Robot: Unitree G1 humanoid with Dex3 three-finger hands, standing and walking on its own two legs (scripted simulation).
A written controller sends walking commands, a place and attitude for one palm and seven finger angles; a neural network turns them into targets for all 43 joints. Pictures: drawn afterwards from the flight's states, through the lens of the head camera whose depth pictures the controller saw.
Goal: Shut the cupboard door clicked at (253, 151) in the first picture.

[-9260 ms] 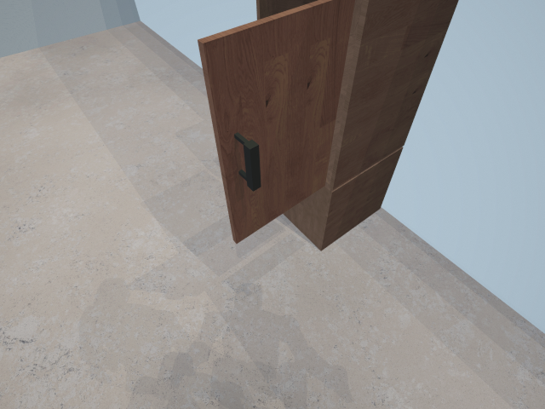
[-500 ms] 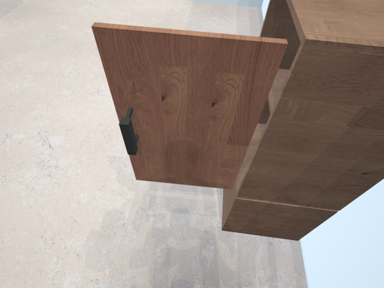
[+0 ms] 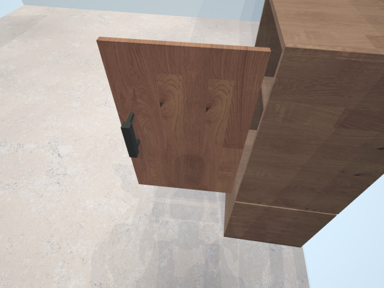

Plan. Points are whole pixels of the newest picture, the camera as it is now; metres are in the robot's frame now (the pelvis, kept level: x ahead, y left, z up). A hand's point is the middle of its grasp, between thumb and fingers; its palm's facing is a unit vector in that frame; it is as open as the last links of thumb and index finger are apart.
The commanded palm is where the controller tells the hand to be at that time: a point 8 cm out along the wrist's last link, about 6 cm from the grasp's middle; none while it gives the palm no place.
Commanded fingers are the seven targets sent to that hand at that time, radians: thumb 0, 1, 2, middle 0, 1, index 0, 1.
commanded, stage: come to a stop and stand still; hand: left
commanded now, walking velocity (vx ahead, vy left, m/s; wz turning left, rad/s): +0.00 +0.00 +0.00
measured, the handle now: (132, 135) +0.51 +0.21 -0.02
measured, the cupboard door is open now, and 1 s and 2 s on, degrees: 92 92 92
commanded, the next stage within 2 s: look again from close up in 0.18 s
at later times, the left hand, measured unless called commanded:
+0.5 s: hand out of the picture +0.02 +0.18 -0.18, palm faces +0.00 -0.97 -0.23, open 7.4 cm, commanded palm none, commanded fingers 0.00 0.90 0.90 -0.20 -0.30 -0.20 -0.30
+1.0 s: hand out of the picture +0.01 +0.19 -0.18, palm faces -0.02 -0.98 -0.20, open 7.4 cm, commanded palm none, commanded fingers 0.00 0.90 0.90 -0.20 -0.30 -0.20 -0.30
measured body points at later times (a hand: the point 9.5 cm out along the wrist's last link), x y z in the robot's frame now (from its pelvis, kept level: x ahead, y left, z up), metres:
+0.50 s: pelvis +0.01 +0.01 -0.01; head +0.02 -0.01 +0.44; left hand +0.02 +0.24 -0.16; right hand +0.00 -0.20 -0.18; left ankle +0.02 +0.12 -0.74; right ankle -0.04 -0.11 -0.74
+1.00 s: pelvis +0.01 +0.01 -0.01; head +0.02 +0.01 +0.44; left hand +0.01 +0.24 -0.16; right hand +0.04 -0.23 -0.16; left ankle +0.02 +0.12 -0.74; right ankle -0.04 -0.11 -0.74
